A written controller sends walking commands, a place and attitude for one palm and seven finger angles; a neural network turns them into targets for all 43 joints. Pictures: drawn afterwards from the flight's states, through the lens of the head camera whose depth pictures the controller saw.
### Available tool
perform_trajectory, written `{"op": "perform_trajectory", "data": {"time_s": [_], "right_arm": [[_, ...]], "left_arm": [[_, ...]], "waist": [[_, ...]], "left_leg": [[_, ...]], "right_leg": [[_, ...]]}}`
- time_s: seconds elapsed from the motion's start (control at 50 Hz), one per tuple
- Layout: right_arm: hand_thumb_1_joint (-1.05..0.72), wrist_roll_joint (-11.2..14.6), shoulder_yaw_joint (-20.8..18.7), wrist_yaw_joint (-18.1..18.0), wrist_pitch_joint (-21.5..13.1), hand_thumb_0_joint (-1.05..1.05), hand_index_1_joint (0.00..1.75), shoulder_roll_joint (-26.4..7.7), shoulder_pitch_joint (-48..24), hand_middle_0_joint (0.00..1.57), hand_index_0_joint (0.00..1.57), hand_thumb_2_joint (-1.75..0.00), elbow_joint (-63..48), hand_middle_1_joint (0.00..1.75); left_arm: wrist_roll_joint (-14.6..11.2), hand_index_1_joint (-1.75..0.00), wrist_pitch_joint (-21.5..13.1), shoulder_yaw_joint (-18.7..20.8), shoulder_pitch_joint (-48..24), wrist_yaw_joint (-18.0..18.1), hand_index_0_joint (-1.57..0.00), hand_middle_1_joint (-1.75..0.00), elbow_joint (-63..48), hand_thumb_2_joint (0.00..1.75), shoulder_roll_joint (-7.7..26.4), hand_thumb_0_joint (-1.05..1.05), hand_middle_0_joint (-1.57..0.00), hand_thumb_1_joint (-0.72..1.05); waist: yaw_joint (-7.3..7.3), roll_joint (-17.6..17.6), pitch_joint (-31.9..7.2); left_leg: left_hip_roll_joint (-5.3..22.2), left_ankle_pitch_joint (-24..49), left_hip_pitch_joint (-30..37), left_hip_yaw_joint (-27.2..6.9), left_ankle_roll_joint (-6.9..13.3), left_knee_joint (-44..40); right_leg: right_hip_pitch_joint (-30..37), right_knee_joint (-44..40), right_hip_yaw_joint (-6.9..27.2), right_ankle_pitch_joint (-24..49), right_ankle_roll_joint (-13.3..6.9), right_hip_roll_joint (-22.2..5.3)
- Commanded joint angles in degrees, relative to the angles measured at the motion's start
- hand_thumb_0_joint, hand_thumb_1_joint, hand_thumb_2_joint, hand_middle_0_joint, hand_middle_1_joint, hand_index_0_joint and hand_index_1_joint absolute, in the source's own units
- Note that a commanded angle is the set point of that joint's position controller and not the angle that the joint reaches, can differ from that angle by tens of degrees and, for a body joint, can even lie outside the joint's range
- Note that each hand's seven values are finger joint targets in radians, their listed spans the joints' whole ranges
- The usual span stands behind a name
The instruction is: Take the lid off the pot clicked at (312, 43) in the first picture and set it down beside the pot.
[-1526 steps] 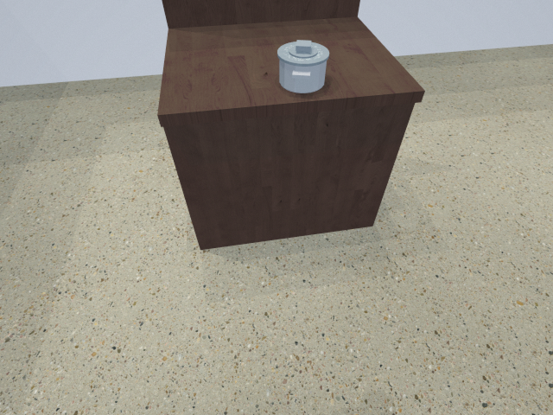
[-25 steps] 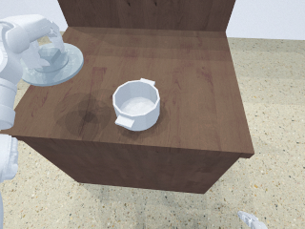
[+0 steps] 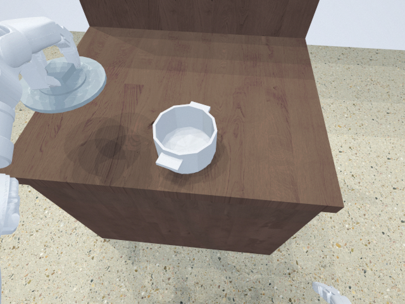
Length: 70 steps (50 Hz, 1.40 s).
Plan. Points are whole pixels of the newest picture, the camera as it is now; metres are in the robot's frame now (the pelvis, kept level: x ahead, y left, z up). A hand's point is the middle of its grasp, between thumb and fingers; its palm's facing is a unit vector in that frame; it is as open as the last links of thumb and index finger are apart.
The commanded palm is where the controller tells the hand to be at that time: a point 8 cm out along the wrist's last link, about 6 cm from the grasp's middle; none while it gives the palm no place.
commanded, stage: lower the lid onto the table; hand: left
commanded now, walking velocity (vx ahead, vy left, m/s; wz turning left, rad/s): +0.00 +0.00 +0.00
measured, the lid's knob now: (58, 72) +0.49 +0.27 +0.17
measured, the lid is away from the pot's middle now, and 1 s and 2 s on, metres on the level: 0.23 0.24 0.23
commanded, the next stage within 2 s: none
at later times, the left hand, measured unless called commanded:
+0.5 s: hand (55, 88) +0.46 +0.27 +0.16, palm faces -0.38 -0.05 -0.92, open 8.0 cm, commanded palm +0.46 +0.28 +0.24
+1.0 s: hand (52, 108) +0.45 +0.29 +0.12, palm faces -0.44 -0.08 -0.90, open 8.0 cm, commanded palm +0.46 +0.29 +0.20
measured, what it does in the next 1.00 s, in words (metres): stands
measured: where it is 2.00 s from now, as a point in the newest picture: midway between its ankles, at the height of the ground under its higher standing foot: outside the picture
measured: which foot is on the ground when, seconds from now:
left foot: down 0.00-1.00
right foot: down 0.00-1.00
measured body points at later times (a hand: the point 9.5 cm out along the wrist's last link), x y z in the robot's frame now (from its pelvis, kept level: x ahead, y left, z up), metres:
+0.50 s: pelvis +0.00 -0.01 +0.00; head +0.08 -0.01 +0.44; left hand +0.47 +0.27 +0.21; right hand +0.10 -0.28 -0.12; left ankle -0.01 +0.08 -0.74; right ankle -0.01 -0.15 -0.74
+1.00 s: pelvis +0.00 +0.00 +0.00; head +0.08 +0.00 +0.44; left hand +0.46 +0.29 +0.17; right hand +0.08 -0.28 -0.13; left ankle -0.01 +0.08 -0.74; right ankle -0.01 -0.15 -0.74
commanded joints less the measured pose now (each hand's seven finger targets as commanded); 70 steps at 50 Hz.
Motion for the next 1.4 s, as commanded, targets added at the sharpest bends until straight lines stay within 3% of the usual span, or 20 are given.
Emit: {"op": "perform_trajectory", "data": {"time_s": [0.0, 0.06, 0.14, 0.16, 0.18, 0.26, 0.32, 0.44, 0.52, 0.56, 0.72, 0.88, 0.98, 1.0, 1.08, 1.1, 1.14, 1.18, 1.26, 1.38], "right_arm": [[-0.90, -0.57, -3.33, -0.10, -1.46, 0.00, 0.30, -9.39, 1.01, 0.20, 0.20, -0.90, -6.08, 0.30], [-0.90, -0.68, -3.61, 0.32, -1.61, 0.00, 0.30, -9.41, 0.76, 0.20, 0.20, -0.90, -7.07, 0.30], [-0.90, -0.43, -3.30, -0.01, -1.05, 0.00, 0.30, -9.52, 1.73, 0.20, 0.20, -0.90, -6.19, 0.30], [-0.90, -0.26, -3.51, -0.06, -0.84, 0.00, 0.30, -9.89, 1.95, 0.20, 0.20, -0.90, -6.28, 0.30], [-0.90, -0.44, -3.53, -0.08, -0.71, 0.00, 0.30, -9.85, 2.13, 0.20, 0.20, -0.90, -6.23, 0.30], [-0.90, -0.63, -3.74, -0.37, -1.19, 0.00, 0.30, -9.44, 1.46, 0.20, 0.20, -0.90, -6.62, 0.30], [-0.90, -0.65, -3.36, -0.88, -1.17, 0.00, 0.30, -9.57, 2.52, 0.20, 0.20, -0.90, -5.94, 0.30], [-0.90, -0.78, -3.60, -0.64, -1.28, 0.00, 0.30, -9.24, 2.16, 0.20, 0.20, -0.90, -5.90, 0.30], [-0.90, -0.60, -3.37, -0.86, -0.64, 0.00, 0.30, -9.55, 2.64, 0.20, 0.20, -0.90, -5.61, 0.30], [-0.90, -0.35, -3.54, -1.04, -0.36, 0.00, 0.30, -9.57, 2.26, 0.20, 0.20, -0.90, -5.60, 0.30], [-0.90, -0.84, -3.50, -1.85, -0.27, 0.00, 0.30, -9.49, 2.73, 0.20, 0.20, -0.90, -4.96, 0.30], [-0.90, -0.72, -3.44, -1.78, -0.20, 0.00, 0.30, -9.54, 4.09, 0.20, 0.20, -0.90, -3.46, 0.30], [-0.90, -0.90, -3.64, -1.88, 0.03, 0.00, 0.30, -9.47, 3.96, 0.20, 0.20, -0.90, -4.03, 0.30], [-0.90, -1.02, -3.66, -1.94, -0.10, 0.00, 0.30, -9.20, 3.81, 0.20, 0.20, -0.90, -4.17, 0.30], [-0.90, -1.21, -3.80, -2.04, -0.25, 0.00, 0.30, -9.54, 4.92, 0.20, 0.20, -0.90, -3.96, 0.30], [-0.90, -1.19, -3.64, -2.13, -0.26, 0.00, 0.30, -9.28, 5.06, 0.20, 0.20, -0.90, -3.58, 0.30], [-0.90, -1.05, -3.75, -2.14, -0.36, 0.00, 0.30, -9.50, 6.04, 0.20, 0.20, -0.90, -3.05, 0.30], [-0.90, -1.17, -3.81, -2.01, -0.22, 0.00, 0.30, -9.64, 6.06, 0.20, 0.20, -0.90, -3.36, 0.30], [-0.90, -1.11, -3.81, -2.16, -0.15, 0.00, 0.30, -9.38, 6.27, 0.20, 0.20, -0.90, -3.23, 0.30], [-0.90, -1.67, -4.12, -2.43, -0.38, 0.00, 0.30, -9.35, 6.98, 0.20, 0.20, -0.90, -3.54, 0.30]], "left_arm": [[1.25, -0.99, -0.07, 7.56, -30.25, 3.51, -0.77, -1.02, -14.19, 1.06, 17.26, 0.00, -0.85, 0.61], [0.69, -0.99, -0.45, 8.81, -28.01, 3.86, -0.77, -1.02, -17.54, 1.06, 17.93, 0.00, -0.85, 0.61], [0.20, -0.99, -0.19, 10.24, -25.21, 3.47, -0.77, -1.02, -10.27, 1.06, 18.87, 0.00, -0.85, 0.61], [-0.19, -0.99, -0.11, 8.90, -24.30, 3.55, -0.77, -1.02, -9.84, 1.06, 17.50, 0.00, -0.85, 0.61], [0.39, -0.99, -0.28, 11.24, -27.02, 3.91, -0.77, -1.02, -12.62, 1.06, 20.81, 0.00, -0.85, 0.61], [0.85, -0.99, -1.12, 7.57, -28.96, 4.69, -0.77, -1.02, -16.71, 1.06, 17.16, 0.00, -0.85, 0.61], [0.33, -0.99, -2.24, 12.83, -26.99, 4.99, -0.77, -1.02, -12.23, 1.06, 22.70, 0.00, -0.85, 0.61], [0.49, -0.99, -3.25, 9.61, -25.29, 5.46, -0.77, -1.02, -14.80, 1.06, 18.54, 0.00, -0.85, 0.61], [-0.51, -0.99, -3.79, 13.23, -20.68, 5.29, -0.77, -1.02, -8.41, 1.06, 22.05, 0.00, -0.85, 0.61], [-0.94, -0.99, -4.06, 9.67, -20.62, 4.97, -0.77, -1.02, -8.18, 1.06, 18.46, 0.00, -0.85, 0.61], [-1.24, -0.99, -6.81, 13.33, -23.41, 6.12, -0.77, -1.02, -12.67, 1.06, 23.21, 0.00, -0.85, 0.61], [-0.74, -0.99, -8.10, 10.42, -20.51, 7.38, -0.77, -1.02, -6.38, 1.06, 19.19, 0.00, -0.85, 0.61], [-0.41, -0.99, -9.00, 10.89, -23.03, 8.08, -0.77, -1.02, -10.64, 1.06, 20.14, 0.00, -0.85, 0.61], [-0.61, -0.99, -8.97, 8.58, -22.80, 7.74, -0.77, -1.02, -9.41, 1.06, 17.11, 0.00, -0.85, 0.61], [-0.77, -0.99, -9.92, 12.43, -22.30, 8.77, -0.77, -1.02, -10.45, 1.06, 21.07, 0.00, -0.85, 0.61], [-0.77, -0.99, -9.89, 9.51, -23.28, 8.65, -0.77, -1.02, -8.87, 1.06, 17.61, 0.00, -0.85, 0.61], [-0.87, -0.99, -9.83, 10.37, -20.26, 8.84, -0.77, -1.02, -4.35, 1.06, 17.72, 0.00, -0.85, 0.61], [-0.18, -0.99, -10.32, 12.05, -20.54, 9.56, -0.77, -1.02, -5.75, 1.06, 19.98, 0.00, -0.85, 0.61], [0.90, -0.99, -10.40, 7.98, -22.09, 10.21, -0.77, -1.02, -4.21, 1.06, 15.71, 0.00, -0.85, 0.61], [0.67, -0.99, -11.19, 11.06, -23.86, 11.15, -0.77, -1.02, -8.34, 1.06, 18.78, 0.00, -0.85, 0.61]], "waist": [[-0.32, 4.21, -29.37], [-0.12, 6.28, -31.41], [-0.41, 0.05, -27.33], [-0.53, 1.26, -27.19], [-0.12, 0.31, -29.00], [-0.78, 5.91, -30.42], [-0.28, 1.88, -30.15], [-0.42, 6.27, -29.52], [-0.26, -0.07, -28.21], [-0.73, 0.77, -26.65], [-0.74, 4.08, -30.63], [-1.19, 3.85, -25.85], [-1.21, 5.35, -29.89], [-1.70, 5.60, -28.39], [-1.32, 5.92, -30.37], [-1.90, 6.43, -28.79], [-1.68, 3.35, -25.79], [-1.06, 4.28, -28.42], [-1.83, 6.16, -26.65], [-1.64, 6.34, -32.00]], "left_leg": [[0.17, 33.20, 18.08, -3.44, 0.66, 1.23], [0.13, 36.72, 19.75, -4.20, 0.58, 2.02], [-0.10, 28.88, 14.39, -2.89, 0.94, 0.85], [-0.19, 28.57, 13.95, -2.57, 0.88, 0.93], [-0.13, 27.89, 14.53, -2.50, 0.92, 0.67], [-0.03, 31.25, 18.22, -3.19, 1.02, 1.92], [-0.22, 26.98, 15.06, -2.33, 1.36, 1.26], [0.25, 32.01, 17.93, -2.99, 1.14, 2.00], [-0.36, 26.26, 12.28, -1.59, 1.56, 1.91], [-0.40, 25.34, 11.74, -1.34, 1.66, 1.79], [-0.08, 26.45, 15.27, -1.65, 2.05, 2.54], [0.40, 25.47, 13.37, -1.90, 1.41, 2.19], [0.48, 27.21, 15.74, -2.47, 1.45, 2.65], [0.38, 26.23, 15.71, -2.52, 1.54, 2.75], [0.74, 30.10, 17.34, -3.20, 1.39, 3.05], [0.78, 29.55, 17.41, -3.18, 1.29, 2.95], [0.82, 25.61, 14.59, -2.65, 1.33, 2.52], [0.72, 27.84, 14.76, -2.58, 1.29, 2.73], [0.89, 26.56, 14.88, -2.79, 0.85, 2.85], [1.06, 31.21, 18.07, -3.30, 1.19, 3.66]], "right_leg": [[5.22, 2.11, -1.20, 17.14, -3.48, 5.70], [4.91, 2.37, -0.87, 17.70, -3.68, 5.72], [6.37, 2.11, -1.38, 17.14, -3.21, 5.56], [6.16, 2.13, -1.47, 17.47, -3.34, 5.32], [7.65, 2.51, -1.18, 17.55, -3.16, 5.42], [4.77, 1.92, -0.99, 16.82, -3.52, 5.63], [7.98, 2.31, -0.93, 17.50, -3.22, 5.54], [4.93, 2.12, -1.00, 17.23, -3.30, 5.72], [8.31, 2.88, -0.95, 19.01, -2.90, 5.22], [7.05, 2.69, -1.18, 18.91, -3.00, 4.92], [6.69, 2.57, -0.87, 17.39, -2.88, 5.49], [3.19, 2.60, -1.65, 14.94, -3.14, 5.59], [3.40, 2.91, -1.29, 15.07, -3.23, 5.65], [1.86, 2.51, -1.55, 13.98, -3.25, 5.71], [1.86, 2.94, -1.43, 14.48, -3.34, 5.94], [0.31, 2.77, -1.64, 13.79, -3.30, 5.93], [0.28, 2.57, -1.94, 12.73, -3.34, 5.87], [1.88, 3.37, -1.51, 14.37, -3.41, 5.71], [-0.96, 3.03, -1.77, 12.35, -3.70, 5.78], [0.73, 3.66, -1.11, 14.90, -3.42, 5.86]]}}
